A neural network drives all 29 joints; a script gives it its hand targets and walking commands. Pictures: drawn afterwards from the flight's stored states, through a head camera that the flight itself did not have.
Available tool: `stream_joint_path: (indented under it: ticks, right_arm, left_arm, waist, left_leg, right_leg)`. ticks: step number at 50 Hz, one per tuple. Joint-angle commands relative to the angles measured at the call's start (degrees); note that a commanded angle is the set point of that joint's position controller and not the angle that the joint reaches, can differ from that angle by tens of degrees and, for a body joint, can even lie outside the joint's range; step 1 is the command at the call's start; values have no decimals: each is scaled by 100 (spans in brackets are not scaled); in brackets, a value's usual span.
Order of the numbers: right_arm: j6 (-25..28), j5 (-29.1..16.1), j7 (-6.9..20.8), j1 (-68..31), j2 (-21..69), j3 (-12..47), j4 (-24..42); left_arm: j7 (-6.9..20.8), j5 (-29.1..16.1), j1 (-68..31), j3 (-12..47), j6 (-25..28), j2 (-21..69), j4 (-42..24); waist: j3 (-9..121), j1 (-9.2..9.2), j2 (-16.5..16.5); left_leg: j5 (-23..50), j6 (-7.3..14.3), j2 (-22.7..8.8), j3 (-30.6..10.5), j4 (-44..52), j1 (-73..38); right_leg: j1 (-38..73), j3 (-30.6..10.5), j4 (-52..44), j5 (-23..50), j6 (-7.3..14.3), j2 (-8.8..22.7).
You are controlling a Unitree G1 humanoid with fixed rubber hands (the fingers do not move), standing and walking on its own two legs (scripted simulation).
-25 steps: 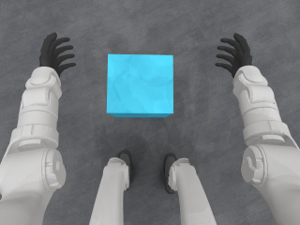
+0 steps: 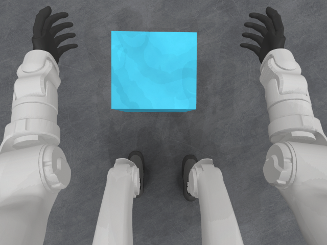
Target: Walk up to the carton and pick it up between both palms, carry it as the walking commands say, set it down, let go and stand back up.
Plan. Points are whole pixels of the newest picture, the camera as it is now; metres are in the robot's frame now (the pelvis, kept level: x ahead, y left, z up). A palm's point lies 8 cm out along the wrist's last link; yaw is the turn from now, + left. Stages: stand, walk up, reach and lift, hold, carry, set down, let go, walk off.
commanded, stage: reach and lift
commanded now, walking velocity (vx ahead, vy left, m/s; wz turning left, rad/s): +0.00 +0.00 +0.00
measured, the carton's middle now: (154, 79) +0.52 +0.03 -0.45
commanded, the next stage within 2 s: none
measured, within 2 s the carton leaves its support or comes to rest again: neither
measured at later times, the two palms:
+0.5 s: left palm (81, 71) +0.51 +0.24 -0.27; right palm (236, 69) +0.51 -0.21 -0.27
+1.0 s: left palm (97, 82) +0.50 +0.23 -0.40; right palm (218, 80) +0.51 -0.19 -0.40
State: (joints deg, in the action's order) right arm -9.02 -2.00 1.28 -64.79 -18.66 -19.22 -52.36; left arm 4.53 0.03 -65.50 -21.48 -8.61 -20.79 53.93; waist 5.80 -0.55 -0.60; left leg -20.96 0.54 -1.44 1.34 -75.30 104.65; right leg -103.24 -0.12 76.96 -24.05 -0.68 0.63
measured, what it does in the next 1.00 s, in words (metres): lowers itself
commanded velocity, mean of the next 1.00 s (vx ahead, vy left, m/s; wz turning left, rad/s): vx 0.00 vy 0.00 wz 0.00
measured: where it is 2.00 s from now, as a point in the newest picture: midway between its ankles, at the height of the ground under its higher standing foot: (163, 184)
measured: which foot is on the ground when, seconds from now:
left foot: down 0.00-1.00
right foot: down 0.00-1.00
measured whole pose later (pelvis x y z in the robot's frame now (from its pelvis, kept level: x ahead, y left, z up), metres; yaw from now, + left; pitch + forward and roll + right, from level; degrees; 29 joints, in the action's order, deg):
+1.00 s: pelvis -0.04 +0.00 -0.22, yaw +0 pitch +37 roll +0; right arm -4.4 -14.6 -6.3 -81.3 -23.5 -5.1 -61.9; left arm -3.9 -15.0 -82.1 -6.5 -3.1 -27.3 64.9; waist -22.0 -0.9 -0.8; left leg -30.3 0.4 -1.9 -0.2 -124.4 131.1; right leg -128.7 0.1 126.5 -34.8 -0.2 0.2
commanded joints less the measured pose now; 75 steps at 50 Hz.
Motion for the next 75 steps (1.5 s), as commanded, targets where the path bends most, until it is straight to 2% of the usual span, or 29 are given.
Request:
stream_joint_path:
  ticks: [1, 8, 16, 22, 35, 45, 50, 62, 75]
  right_arm:
    - [67, -130, -88, -1312, -848, 28, 553]
    - [-44, -472, -257, -1739, -1177, 352, 806]
    - [-61, -644, -348, -2147, -1163, 550, 394]
    - [44, -671, -459, -2430, -1197, 618, 147]
    - [376, -966, -676, -2799, -1211, 1011, -217]
    - [576, -1179, -719, -3024, -1263, 1243, -534]
    - [583, -1328, -810, -3209, -1410, 1381, -250]
    - [594, -1355, -757, -3024, -1240, 1433, -740]
    - [642, -1346, -810, -3305, -967, 1562, -768]
  left_arm:
    - [-97, -89, -1270, 33, 46, -874, -641]
    - [-296, -429, -1649, 330, -63, -1160, -971]
    - [-386, -603, -2032, 477, -55, -1232, -523]
    - [-477, -705, -2331, 621, 47, -1291, -175]
    - [-733, -1107, -2808, 1037, 445, -1442, 362]
    - [-793, -1400, -3039, 1311, 661, -1541, 689]
    - [-897, -1588, -3218, 1494, 668, -1652, 423]
    - [-896, -1528, -3072, 1517, 669, -1408, 897]
    - [-914, -1549, -3350, 1648, 721, -1181, 935]
  waist:
    - [5658, -58, 42]
    - [6346, -76, 91]
    - [5628, -117, 71]
    - [5311, -98, 59]
    - [4925, -114, 48]
    - [4508, -110, 82]
    - [5270, -107, 95]
    - [4156, -124, 72]
    - [4279, -133, 62]
  left_leg:
    - [2050, -195, 443, 38, -355, -3625]
    - [1880, -214, 415, 125, -1191, -3380]
    - [1154, -181, 330, 127, -1904, -2426]
    - [875, -138, 274, 89, -2460, -2057]
    - [1014, -114, 182, -17, -3535, -1763]
    - [1077, -142, 94, -90, -4100, -1386]
    - [1207, -138, 80, -15, -4262, -1832]
    - [895, -145, 83, -61, -4164, -1276]
    - [855, -133, 127, -58, -4077, -1299]
  right_leg:
    - [1945, 267, 15, 1535, -164, -427]
    - [1744, 323, 861, 1359, -126, -453]
    - [1055, 319, 1619, 733, -96, -389]
    - [804, 312, 2204, 486, -78, -315]
    - [709, 199, 3272, 665, -55, -198]
    - [526, 94, 3843, 840, -63, -139]
    - [941, 142, 4013, 966, -42, -142]
    - [288, 148, 3928, 598, -53, -179]
    - [389, 153, 3845, 613, -61, -241]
